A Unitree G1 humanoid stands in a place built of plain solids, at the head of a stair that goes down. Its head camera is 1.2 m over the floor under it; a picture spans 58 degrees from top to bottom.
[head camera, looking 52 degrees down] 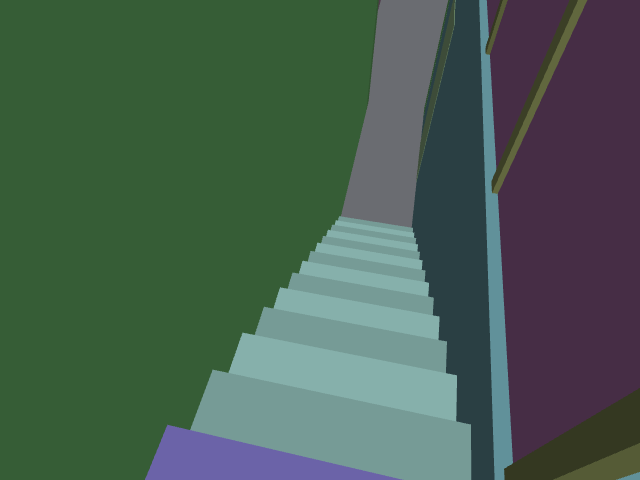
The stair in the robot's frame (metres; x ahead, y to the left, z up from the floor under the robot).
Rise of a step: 0.19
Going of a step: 0.23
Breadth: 0.84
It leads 12 degrees to the right of straight ahead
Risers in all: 14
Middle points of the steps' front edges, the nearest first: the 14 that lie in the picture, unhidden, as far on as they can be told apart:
0.23 -0.01 0.00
0.46 -0.05 -0.19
0.68 -0.10 -0.38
0.91 -0.15 -0.58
1.13 -0.20 -0.77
1.36 -0.25 -0.96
1.58 -0.29 -1.16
1.81 -0.34 -1.35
2.03 -0.39 -1.55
2.26 -0.44 -1.74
2.48 -0.48 -1.93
2.71 -0.53 -2.13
2.93 -0.58 -2.32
3.16 -0.63 -2.51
